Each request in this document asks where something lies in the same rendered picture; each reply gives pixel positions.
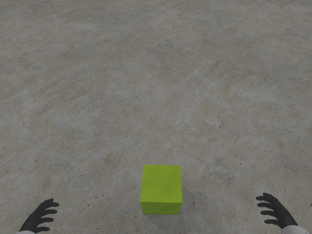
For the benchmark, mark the left robot hand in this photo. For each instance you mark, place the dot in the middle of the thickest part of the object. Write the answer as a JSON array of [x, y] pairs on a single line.
[[35, 219]]

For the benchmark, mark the carton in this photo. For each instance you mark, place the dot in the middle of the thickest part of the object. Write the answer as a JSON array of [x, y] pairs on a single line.
[[161, 191]]

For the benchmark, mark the right robot hand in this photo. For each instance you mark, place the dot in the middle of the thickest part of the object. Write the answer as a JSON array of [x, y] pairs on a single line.
[[280, 212]]

